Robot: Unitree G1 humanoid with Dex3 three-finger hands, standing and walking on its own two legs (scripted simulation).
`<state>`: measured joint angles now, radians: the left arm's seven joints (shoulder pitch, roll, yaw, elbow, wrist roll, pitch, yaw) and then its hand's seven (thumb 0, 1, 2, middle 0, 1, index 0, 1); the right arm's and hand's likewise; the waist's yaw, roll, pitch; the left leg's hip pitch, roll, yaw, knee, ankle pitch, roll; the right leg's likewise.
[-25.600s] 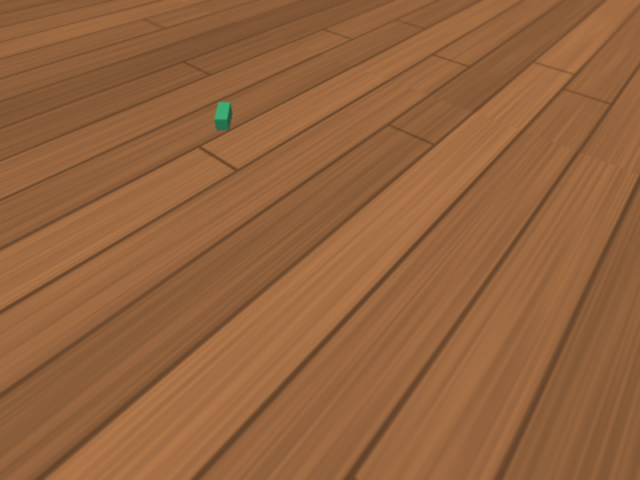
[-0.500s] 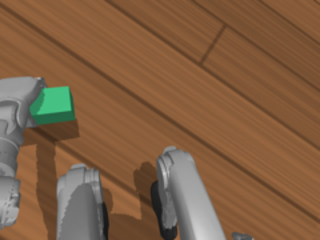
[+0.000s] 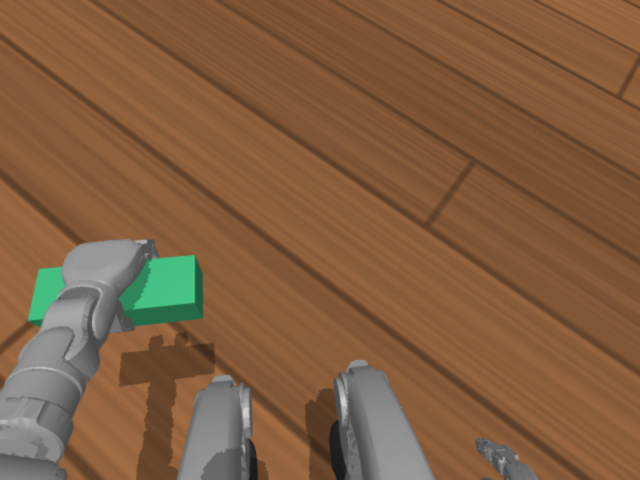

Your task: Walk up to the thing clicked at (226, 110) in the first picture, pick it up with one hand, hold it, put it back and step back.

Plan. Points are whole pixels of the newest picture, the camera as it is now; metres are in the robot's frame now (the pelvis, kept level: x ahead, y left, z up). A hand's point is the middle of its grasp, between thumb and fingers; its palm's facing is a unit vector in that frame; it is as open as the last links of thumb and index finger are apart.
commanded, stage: lift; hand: left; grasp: from above
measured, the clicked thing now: (124, 294) +0.40 +0.23 -0.13
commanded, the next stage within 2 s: hold in 0.80 s
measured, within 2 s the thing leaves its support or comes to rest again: neither
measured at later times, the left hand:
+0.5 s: hand (73, 284) +0.36 +0.22 +0.04, palm faces -0.49 -0.06 -0.87, open 10.3 cm
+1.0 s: hand (37, 249) +0.37 +0.22 +0.11, palm faces -0.49 -0.07 -0.87, open 10.3 cm
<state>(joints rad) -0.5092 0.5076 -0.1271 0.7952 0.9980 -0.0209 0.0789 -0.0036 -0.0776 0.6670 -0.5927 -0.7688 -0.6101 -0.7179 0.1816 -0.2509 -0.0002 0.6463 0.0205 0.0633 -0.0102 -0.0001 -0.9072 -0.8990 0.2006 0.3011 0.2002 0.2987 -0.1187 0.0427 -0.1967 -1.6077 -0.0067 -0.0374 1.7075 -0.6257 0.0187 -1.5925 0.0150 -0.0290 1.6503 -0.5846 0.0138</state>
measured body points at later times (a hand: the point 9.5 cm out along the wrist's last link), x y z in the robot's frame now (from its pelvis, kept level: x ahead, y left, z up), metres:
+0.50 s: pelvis +0.04 +0.00 +0.14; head +0.12 +0.00 +0.58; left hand +0.38 +0.22 +0.09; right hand +0.11 -0.27 +0.02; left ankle +0.07 +0.11 -0.51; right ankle +0.08 -0.13 -0.51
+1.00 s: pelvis +0.07 +0.00 +0.19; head +0.12 +0.00 +0.64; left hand +0.39 +0.22 +0.16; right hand +0.16 -0.27 +0.07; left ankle +0.07 +0.11 -0.51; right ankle +0.08 -0.13 -0.51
